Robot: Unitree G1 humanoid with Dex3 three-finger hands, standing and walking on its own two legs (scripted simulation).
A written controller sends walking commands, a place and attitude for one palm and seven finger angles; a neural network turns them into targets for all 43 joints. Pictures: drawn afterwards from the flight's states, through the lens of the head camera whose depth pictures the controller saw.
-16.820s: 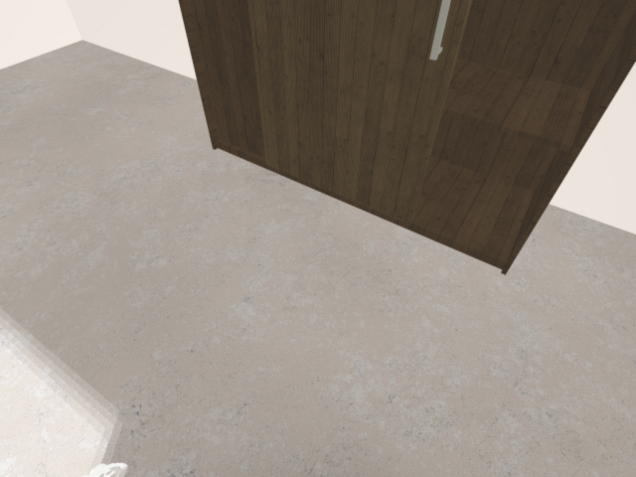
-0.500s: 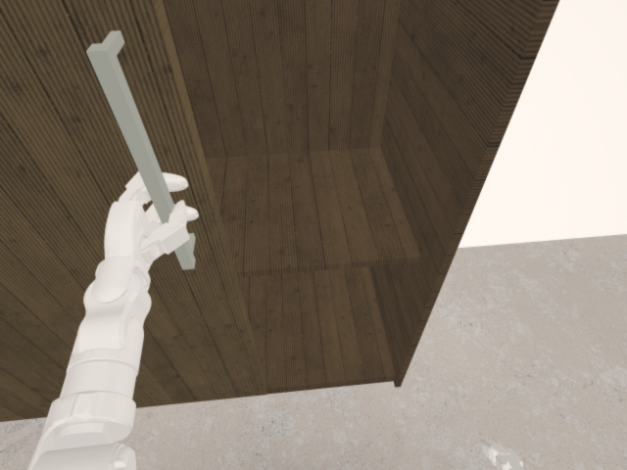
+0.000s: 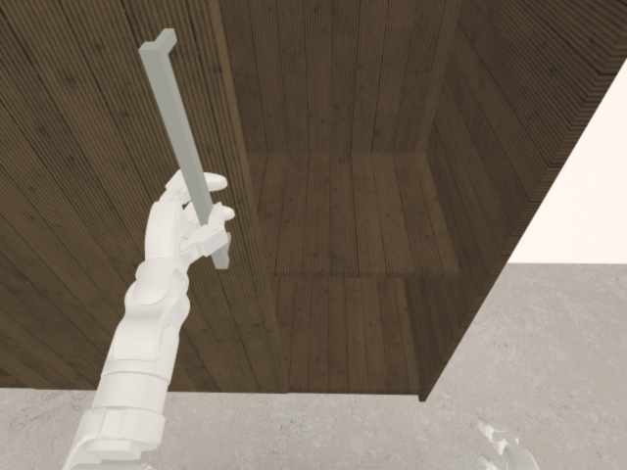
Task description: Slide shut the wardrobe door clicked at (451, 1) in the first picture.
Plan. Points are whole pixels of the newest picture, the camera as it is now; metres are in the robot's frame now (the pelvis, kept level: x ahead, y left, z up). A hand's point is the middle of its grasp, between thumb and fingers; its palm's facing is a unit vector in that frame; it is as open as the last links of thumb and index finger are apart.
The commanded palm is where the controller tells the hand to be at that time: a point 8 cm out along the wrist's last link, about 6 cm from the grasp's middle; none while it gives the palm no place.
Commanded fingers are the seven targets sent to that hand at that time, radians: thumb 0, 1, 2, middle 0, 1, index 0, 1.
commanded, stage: tug the door sideways, standing still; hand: left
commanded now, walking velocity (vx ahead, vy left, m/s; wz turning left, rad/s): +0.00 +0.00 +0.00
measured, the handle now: (200, 172) +0.43 +0.17 +0.17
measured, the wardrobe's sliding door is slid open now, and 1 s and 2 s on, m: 0.41 0.41 0.31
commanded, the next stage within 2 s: step sideways, sliding the door along in 0.44 s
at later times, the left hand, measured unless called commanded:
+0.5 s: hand (223, 231) +0.37 +0.14 +0.13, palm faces +0.13 -0.99 -0.04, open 5.8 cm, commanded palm +0.35 +0.13 +0.13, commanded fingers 0.00 0.90 0.90 -0.45 -1.40 -0.45 -1.40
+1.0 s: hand (225, 228) +0.38 +0.14 +0.12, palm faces +0.22 -0.97 -0.10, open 5.8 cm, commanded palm +0.35 +0.13 +0.13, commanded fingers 0.00 0.90 0.90 -0.45 -1.40 -0.45 -1.40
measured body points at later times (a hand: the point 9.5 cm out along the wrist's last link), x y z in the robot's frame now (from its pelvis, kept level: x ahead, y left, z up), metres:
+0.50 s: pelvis -0.03 +0.01 -0.01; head -0.01 -0.01 +0.44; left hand +0.36 +0.19 +0.13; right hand +0.09 -0.23 -0.12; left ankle +0.00 +0.12 -0.73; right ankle -0.08 -0.11 -0.73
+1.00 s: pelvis -0.01 -0.04 -0.01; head +0.03 -0.04 +0.44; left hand +0.36 +0.19 +0.13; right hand +0.13 -0.26 -0.13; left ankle -0.01 +0.09 -0.73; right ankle -0.06 -0.11 -0.72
